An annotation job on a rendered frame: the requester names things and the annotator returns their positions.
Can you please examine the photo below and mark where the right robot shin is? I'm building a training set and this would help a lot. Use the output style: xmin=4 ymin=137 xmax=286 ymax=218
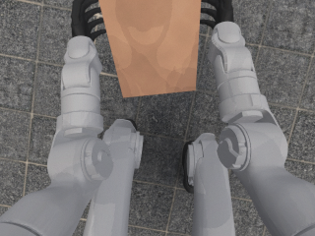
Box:
xmin=188 ymin=133 xmax=219 ymax=185

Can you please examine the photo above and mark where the right robot upper arm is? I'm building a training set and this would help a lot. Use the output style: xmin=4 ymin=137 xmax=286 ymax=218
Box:
xmin=217 ymin=122 xmax=315 ymax=236

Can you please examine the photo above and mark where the right robot forearm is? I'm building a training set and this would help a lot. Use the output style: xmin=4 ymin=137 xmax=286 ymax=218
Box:
xmin=208 ymin=21 xmax=288 ymax=153

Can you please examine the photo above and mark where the left robot hand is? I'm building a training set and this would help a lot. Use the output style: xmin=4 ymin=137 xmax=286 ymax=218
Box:
xmin=71 ymin=0 xmax=106 ymax=41

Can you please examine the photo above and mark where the right robot hand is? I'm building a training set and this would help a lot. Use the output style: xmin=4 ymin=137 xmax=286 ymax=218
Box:
xmin=200 ymin=0 xmax=234 ymax=29

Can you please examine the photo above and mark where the robot right foot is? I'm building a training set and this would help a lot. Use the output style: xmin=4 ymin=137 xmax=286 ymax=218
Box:
xmin=182 ymin=141 xmax=195 ymax=194

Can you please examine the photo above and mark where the carton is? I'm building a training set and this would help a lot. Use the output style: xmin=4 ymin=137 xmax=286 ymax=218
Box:
xmin=98 ymin=0 xmax=202 ymax=98

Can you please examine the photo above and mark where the left robot forearm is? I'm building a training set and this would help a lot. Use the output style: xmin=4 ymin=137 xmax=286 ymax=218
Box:
xmin=47 ymin=35 xmax=104 ymax=170

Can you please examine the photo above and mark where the left robot upper arm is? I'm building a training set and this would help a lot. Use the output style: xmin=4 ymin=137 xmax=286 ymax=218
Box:
xmin=0 ymin=137 xmax=114 ymax=236

